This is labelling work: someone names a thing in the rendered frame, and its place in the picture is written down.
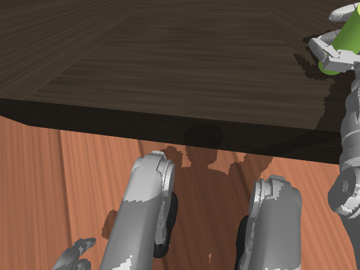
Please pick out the right robot hand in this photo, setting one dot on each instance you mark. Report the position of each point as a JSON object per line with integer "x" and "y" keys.
{"x": 340, "y": 60}

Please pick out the left robot foot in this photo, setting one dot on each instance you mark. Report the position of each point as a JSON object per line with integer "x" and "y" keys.
{"x": 161, "y": 250}

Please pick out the right robot arm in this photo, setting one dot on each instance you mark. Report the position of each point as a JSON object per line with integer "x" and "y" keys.
{"x": 344, "y": 195}

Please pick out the right robot foot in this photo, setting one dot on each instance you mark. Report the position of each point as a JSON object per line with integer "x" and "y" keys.
{"x": 240, "y": 241}

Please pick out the left robot hand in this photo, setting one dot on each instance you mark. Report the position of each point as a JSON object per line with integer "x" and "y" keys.
{"x": 69, "y": 259}

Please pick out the can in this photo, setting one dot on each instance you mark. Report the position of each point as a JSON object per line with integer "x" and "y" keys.
{"x": 347, "y": 39}

